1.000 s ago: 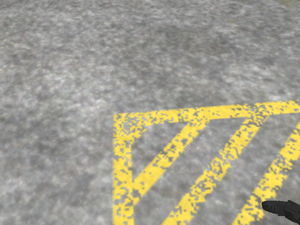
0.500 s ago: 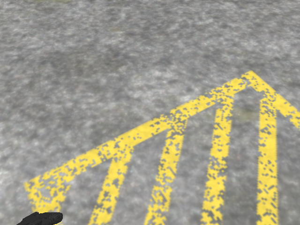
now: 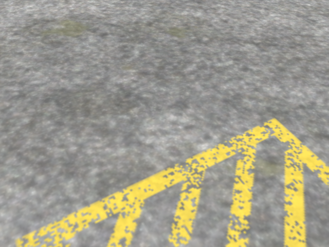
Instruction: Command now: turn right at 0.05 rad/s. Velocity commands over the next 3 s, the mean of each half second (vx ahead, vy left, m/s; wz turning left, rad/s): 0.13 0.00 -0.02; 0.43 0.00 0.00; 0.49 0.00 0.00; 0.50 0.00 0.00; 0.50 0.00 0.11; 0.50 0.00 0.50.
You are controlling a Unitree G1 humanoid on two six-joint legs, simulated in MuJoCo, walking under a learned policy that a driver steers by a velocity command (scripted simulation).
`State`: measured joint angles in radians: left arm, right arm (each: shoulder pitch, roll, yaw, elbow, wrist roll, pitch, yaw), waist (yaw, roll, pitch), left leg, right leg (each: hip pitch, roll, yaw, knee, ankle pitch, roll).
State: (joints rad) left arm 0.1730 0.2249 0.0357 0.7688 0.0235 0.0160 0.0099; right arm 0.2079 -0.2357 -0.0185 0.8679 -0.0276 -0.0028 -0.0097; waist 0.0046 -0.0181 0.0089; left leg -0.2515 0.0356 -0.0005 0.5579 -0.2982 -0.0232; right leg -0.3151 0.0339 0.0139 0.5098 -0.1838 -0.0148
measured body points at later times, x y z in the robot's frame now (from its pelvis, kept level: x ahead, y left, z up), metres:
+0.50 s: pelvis +0.09 -0.01 +0.00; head +0.09 -0.03 +0.45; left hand +0.16 +0.26 -0.12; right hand +0.11 -0.29 -0.15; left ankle +0.00 +0.13 -0.72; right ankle +0.08 -0.11 -0.73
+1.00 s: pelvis +0.34 +0.03 -0.02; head +0.37 +0.03 +0.43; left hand +0.28 +0.29 -0.16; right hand +0.55 -0.21 -0.11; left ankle +0.45 +0.12 -0.73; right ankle +0.12 -0.11 -0.66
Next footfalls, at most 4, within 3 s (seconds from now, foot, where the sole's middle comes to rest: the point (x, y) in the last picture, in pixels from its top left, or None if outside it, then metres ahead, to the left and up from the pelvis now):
0.94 left None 0.49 0.12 -0.77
1.48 right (193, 188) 0.79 -0.12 -0.77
2.00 left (144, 135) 1.11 0.12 -0.77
2.54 right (185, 95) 1.42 -0.10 -0.77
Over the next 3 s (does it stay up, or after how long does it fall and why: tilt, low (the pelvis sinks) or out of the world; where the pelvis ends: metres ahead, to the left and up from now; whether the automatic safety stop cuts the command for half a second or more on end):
stays up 1.46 0.04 0.00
